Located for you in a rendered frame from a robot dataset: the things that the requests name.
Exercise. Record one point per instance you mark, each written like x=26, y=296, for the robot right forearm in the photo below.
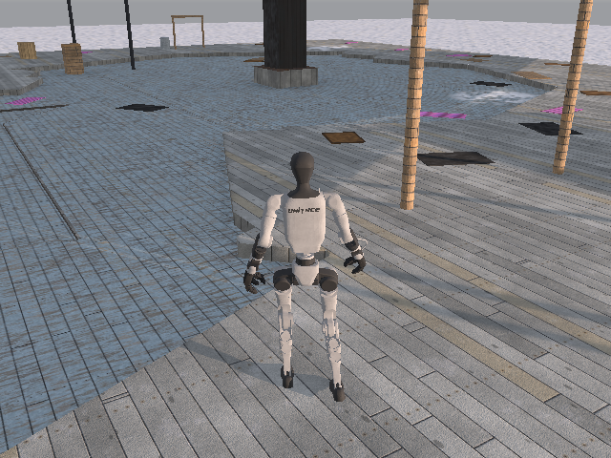
x=354, y=247

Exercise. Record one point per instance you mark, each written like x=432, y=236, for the robot torso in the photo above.
x=304, y=231

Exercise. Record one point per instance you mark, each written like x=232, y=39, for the left robot hand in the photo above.
x=249, y=278

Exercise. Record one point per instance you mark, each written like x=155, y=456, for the robot left forearm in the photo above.
x=255, y=257

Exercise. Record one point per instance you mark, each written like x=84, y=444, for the right robot hand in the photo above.
x=360, y=267

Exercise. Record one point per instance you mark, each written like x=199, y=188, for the robot left upper arm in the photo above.
x=273, y=204

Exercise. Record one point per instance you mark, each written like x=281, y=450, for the robot right thigh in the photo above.
x=328, y=284

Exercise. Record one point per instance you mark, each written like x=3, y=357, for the robot right upper arm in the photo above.
x=333, y=201

